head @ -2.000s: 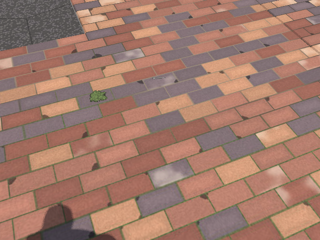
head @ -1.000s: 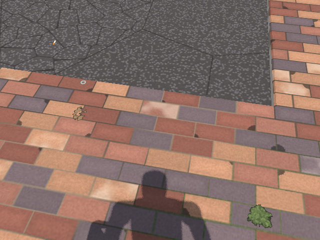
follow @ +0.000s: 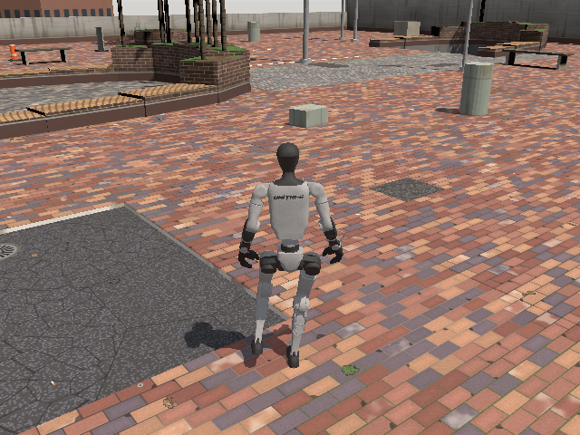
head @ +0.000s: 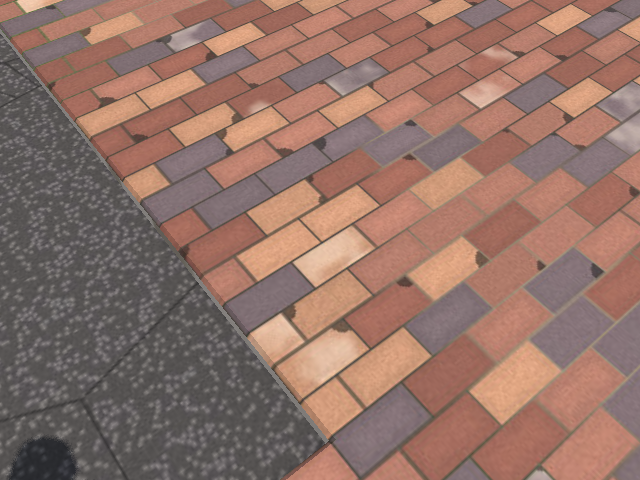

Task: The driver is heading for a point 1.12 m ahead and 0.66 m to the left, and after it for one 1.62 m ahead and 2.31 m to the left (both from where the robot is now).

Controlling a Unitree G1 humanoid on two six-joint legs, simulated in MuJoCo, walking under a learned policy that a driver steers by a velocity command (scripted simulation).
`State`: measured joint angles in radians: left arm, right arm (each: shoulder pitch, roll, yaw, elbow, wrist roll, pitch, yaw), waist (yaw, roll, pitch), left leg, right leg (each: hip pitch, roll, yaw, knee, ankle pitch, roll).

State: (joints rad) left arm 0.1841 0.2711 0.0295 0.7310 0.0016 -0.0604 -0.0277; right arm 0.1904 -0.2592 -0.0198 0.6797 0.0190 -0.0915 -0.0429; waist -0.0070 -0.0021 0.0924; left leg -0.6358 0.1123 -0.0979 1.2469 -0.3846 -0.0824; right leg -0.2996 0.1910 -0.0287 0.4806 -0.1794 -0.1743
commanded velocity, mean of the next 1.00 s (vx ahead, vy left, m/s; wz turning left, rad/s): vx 0.07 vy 0.00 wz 0.75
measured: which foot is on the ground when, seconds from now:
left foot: up 0.00-0.24, down 0.26-0.74, up 0.76-1.00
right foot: down 0.00-0.26, up 0.28-0.72, down 0.74-1.00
